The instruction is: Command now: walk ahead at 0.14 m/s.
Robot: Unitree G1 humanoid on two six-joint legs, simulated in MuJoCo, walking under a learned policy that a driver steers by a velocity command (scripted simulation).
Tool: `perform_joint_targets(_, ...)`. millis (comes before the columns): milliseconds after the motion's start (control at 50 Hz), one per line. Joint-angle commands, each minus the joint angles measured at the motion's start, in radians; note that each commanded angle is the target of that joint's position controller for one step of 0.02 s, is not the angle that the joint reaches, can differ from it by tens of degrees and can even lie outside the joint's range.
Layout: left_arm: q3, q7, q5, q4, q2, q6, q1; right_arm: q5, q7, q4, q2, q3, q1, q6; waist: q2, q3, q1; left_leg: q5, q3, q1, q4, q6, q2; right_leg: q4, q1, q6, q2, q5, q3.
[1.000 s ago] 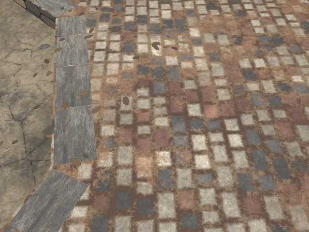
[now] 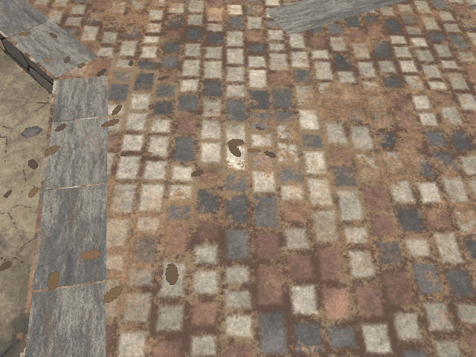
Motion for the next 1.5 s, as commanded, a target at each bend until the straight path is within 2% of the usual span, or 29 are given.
perform_joint_targets(20, 0.026, 0.028, 0.011, -0.032, 0.077, 0.039, 0.080, -0.015, -0.006, -0.024, -0.112, -0.023, -0.017, 0.007, 0.126, -0.141, 0.019, 0.247, -0.241, 0.124, -0.199, 0.194, 0.255, -0.067, -0.043, 0.023, -0.085, 0.078, 0.017)
perform_joint_targets(60, 0.018, 0.038, 0.017, -0.021, 0.043, 0.051, 0.102, -0.026, -0.009, -0.014, -0.120, -0.028, -0.041, 0.009, 0.158, -0.150, 0.032, 0.218, -0.185, 0.052, -0.224, 0.197, 0.226, -0.196, 0.058, 0.026, -0.075, 0.129, -0.008)
perform_joint_targets(100, 0.018, 0.038, 0.017, -0.020, 0.044, 0.055, 0.080, -0.018, -0.016, 0.005, -0.125, -0.029, -0.027, 0.011, 0.149, -0.180, 0.020, 0.128, -0.172, 0.062, -0.233, 0.191, 0.222, -0.306, 0.116, 0.016, -0.072, 0.241, -0.016)
perform_joint_targets(140, 0.021, 0.034, 0.021, -0.015, 0.049, 0.059, 0.059, -0.006, -0.024, 0.019, -0.128, -0.027, -0.034, 0.022, 0.134, -0.168, 0.023, -0.094, -0.167, 0.036, -0.240, 0.164, 0.207, -0.414, 0.179, 0.002, -0.062, 0.352, -0.032)
perform_joint_targets(180, 0.023, 0.030, 0.037, -0.016, 0.049, 0.059, 0.034, 0.002, -0.026, 0.037, -0.105, -0.016, -0.025, 0.031, 0.117, -0.118, 0.027, -0.353, -0.165, -0.013, -0.243, 0.103, 0.167, -0.529, 0.237, -0.021, -0.052, 0.409, -0.042)
perform_joint_targets(200, 0.023, 0.031, 0.045, -0.028, 0.062, 0.058, 0.015, 0.000, -0.026, 0.055, -0.085, -0.008, 0.005, 0.034, 0.092, -0.079, 0.020, -0.435, -0.163, -0.026, -0.233, 0.057, 0.141, -0.601, 0.236, -0.040, -0.088, 0.428, -0.001)
perform_joint_targets(220, 0.029, 0.035, 0.040, -0.042, 0.109, 0.055, -0.004, -0.006, -0.026, 0.062, -0.090, -0.010, 0.030, 0.036, 0.032, -0.037, -0.012, -0.435, -0.136, -0.017, -0.189, 0.020, 0.096, -0.645, 0.190, -0.062, -0.136, 0.407, 0.043)
perform_joint_targets(240, 0.040, 0.031, 0.029, -0.021, 0.145, 0.050, -0.031, -0.002, -0.033, 0.064, -0.081, -0.013, 0.060, 0.043, -0.098, -0.010, -0.055, -0.341, -0.066, 0.074, -0.160, -0.004, 0.041, -0.669, 0.041, -0.080, -0.113, 0.192, 0.039)
perform_joint_targets(280, 0.022, 0.024, 0.035, -0.014, 0.065, 0.027, -0.057, -0.003, -0.045, 0.078, -0.099, -0.017, 0.052, 0.053, -0.092, -0.002, -0.047, -0.221, -0.058, 0.190, -0.099, -0.007, 0.043, -0.718, -0.040, -0.050, -0.093, 0.151, 0.031)
perform_joint_targets(340, 0.021, 0.020, 0.024, 0.003, 0.063, 0.002, -0.052, -0.004, -0.050, 0.107, -0.091, -0.017, 0.077, 0.057, -0.056, -0.041, -0.043, -0.103, -0.057, 0.206, -0.077, 0.005, 0.049, -0.679, 0.040, -0.034, -0.081, 0.346, 0.014)
perform_joint_targets(420, 0.020, 0.023, 0.019, 0.028, 0.065, 0.002, -0.031, 0.005, -0.047, 0.130, -0.091, -0.019, 0.064, 0.056, -0.013, -0.080, -0.026, 0.015, -0.054, 0.225, -0.058, 0.002, 0.053, -0.640, 0.109, -0.044, -0.072, 0.492, -0.002)
perform_joint_targets(660, 0.015, 0.022, 0.016, 0.076, 0.049, 0.017, -0.041, 0.011, -0.062, 0.197, -0.101, -0.025, 0.077, 0.078, 0.021, -0.069, -0.027, 0.091, -0.054, 0.265, -0.044, -0.009, 0.058, -0.641, 0.138, -0.052, -0.054, 0.564, -0.024)
perform_joint_targets(940, 0.009, 0.027, 0.018, 0.124, 0.033, 0.024, -0.034, 0.010, -0.069, 0.237, -0.090, -0.026, 0.087, 0.082, 0.016, -0.033, -0.029, 0.016, -0.053, 0.254, -0.064, -0.015, 0.056, -0.669, 0.122, -0.047, -0.040, 0.459, -0.036)
perform_joint_targets(960, 0.008, 0.028, 0.017, 0.138, 0.024, 0.025, -0.012, 0.010, -0.069, 0.249, -0.078, -0.023, 0.107, 0.083, 0.014, -0.054, -0.029, -0.086, -0.039, 0.261, -0.066, -0.014, 0.044, -0.677, 0.130, -0.050, -0.031, 0.355, -0.046)
perform_joint_targets(1000, 0.018, 0.033, 0.006, 0.138, 0.052, 0.030, -0.010, 0.021, -0.071, 0.252, -0.092, -0.031, 0.115, 0.084, -0.002, -0.003, -0.028, -0.428, -0.012, 0.190, -0.028, 0.003, 0.010, -0.677, 0.075, -0.084, -0.023, 0.014, -0.034)
perform_joint_targets(1040, 0.025, 0.036, -0.002, 0.125, 0.068, 0.020, 0.000, 0.023, -0.070, 0.235, -0.087, -0.033, 0.101, 0.067, -0.020, 0.080, -0.018, -0.571, -0.026, 0.079, 0.000, 0.022, 0.016, -0.709, 0.020, -0.125, -0.069, -0.180, 0.040)
perform_joint_targets(1120, 0.050, 0.023, -0.016, 0.142, 0.120, -0.020, 0.087, 0.033, -0.040, 0.205, -0.023, -0.024, 0.081, 0.007, -0.158, 0.096, -0.001, -0.346, 0.016, -0.026, 0.244, 0.028, 0.020, -0.853, 0.093, -0.251, -0.294, -0.236, 0.361)
perform_joint_targets(1160, 0.045, 0.016, -0.018, 0.111, 0.104, -0.028, 0.015, 0.043, -0.028, 0.219, -0.018, -0.024, 0.146, -0.008, -0.138, 0.105, -0.058, -0.361, 0.012, 0.077, 0.167, 0.066, 0.032, -0.830, 0.013, -0.235, -0.286, -0.168, 0.325)
perform_joint_targets(1180, 0.041, 0.011, -0.023, 0.087, 0.095, -0.028, -0.049, 0.046, -0.028, 0.250, -0.021, -0.029, 0.232, -0.012, -0.115, 0.103, -0.107, -0.339, 0.019, 0.229, 0.038, 0.078, 0.018, -0.775, -0.072, -0.196, -0.227, -0.104, 0.236)
perform_joint_targets(1200, 0.035, 0.007, -0.022, 0.059, 0.073, -0.031, -0.104, 0.039, -0.031, 0.287, -0.060, -0.043, 0.332, -0.014, -0.034, 0.087, -0.143, -0.290, -0.060, 0.375, -0.043, 0.085, 0.053, -0.631, -0.163, -0.147, -0.147, 0.045, 0.122)
perform_joint_targets(1220, 0.020, 0.005, -0.018, 0.025, 0.010, -0.044, -0.135, 0.039, -0.034, 0.319, -0.162, -0.073, 0.464, -0.018, 0.221, 0.042, -0.173, -0.421, -0.375, 0.522, -0.200, 0.164, 0.222, -0.286, -0.322, -0.068, -0.005, 0.184, -0.086)
perform_joint_targets(1240, 0.020, 0.010, -0.020, -0.010, 0.013, -0.064, -0.160, 0.025, -0.019, 0.325, -0.220, -0.081, 0.547, -0.031, 0.342, 0.006, -0.191, -0.398, -0.735, 0.598, -0.321, 0.275, 0.403, -0.016, -0.474, -0.057, 0.047, 0.022, -0.058)
perform_joint_targets(1260, 0.029, 0.003, -0.034, -0.004, 0.042, -0.075, -0.146, 0.012, -0.019, 0.303, -0.143, -0.054, 0.469, -0.046, 0.184, 0.034, -0.132, -0.355, -0.706, 0.587, -0.291, 0.269, 0.418, 0.147, -0.550, -0.082, -0.018, 0.044, 0.028)
perform_joint_targets(1280, 0.026, -0.008, -0.040, 0.014, 0.031, -0.083, -0.109, 0.015, -0.017, 0.276, -0.095, -0.041, 0.415, -0.054, 0.131, 0.039, -0.098, -0.299, -0.586, 0.579, -0.279, 0.231, 0.376, 0.195, -0.574, -0.107, -0.054, 0.139, 0.037)
perform_joint_targets(1320, 0.040, -0.014, -0.021, 0.021, 0.048, -0.087, -0.126, 0.018, -0.009, 0.247, -0.055, -0.021, 0.355, -0.048, 0.062, 0.045, -0.069, -0.109, -0.382, 0.549, -0.298, 0.157, 0.300, 0.130, -0.568, -0.126, -0.112, 0.298, 0.009)
perform_joint_targets(1340, 0.041, -0.020, -0.018, 0.016, 0.035, -0.084, -0.129, 0.013, -0.011, 0.247, -0.053, -0.016, 0.364, -0.041, 0.111, 0.040, -0.062, -0.008, -0.316, 0.505, -0.307, 0.147, 0.285, 0.078, -0.513, -0.116, -0.128, 0.336, -0.004)
perform_joint_targets(1360, 0.040, -0.026, -0.014, 0.015, 0.026, -0.079, -0.137, 0.012, -0.016, 0.248, -0.038, -0.010, 0.389, -0.033, 0.106, 0.036, -0.065, 0.091, -0.252, 0.499, -0.309, 0.140, 0.255, 0.038, -0.489, -0.100, -0.127, 0.359, -0.027)
perform_joint_targets(1440, 0.014, -0.032, -0.009, -0.056, -0.036, -0.066, -0.311, 0.000, -0.047, 0.221, -0.092, -0.011, 0.376, -0.012, 0.089, 0.089, -0.080, 0.279, -0.106, 0.341, -0.339, 0.128, 0.193, -0.289, -0.359, -0.049, -0.071, 0.499, -0.105)
perform_joint_targets(1500, 0.008, -0.041, -0.011, -0.084, -0.025, -0.059, -0.372, 0.007, -0.055, 0.238, -0.125, -0.019, 0.437, -0.004, 0.135, 0.061, -0.090, 0.404, -0.063, 0.304, -0.311, 0.117, 0.193, -0.434, -0.183, -0.052, -0.014, 0.593, -0.138)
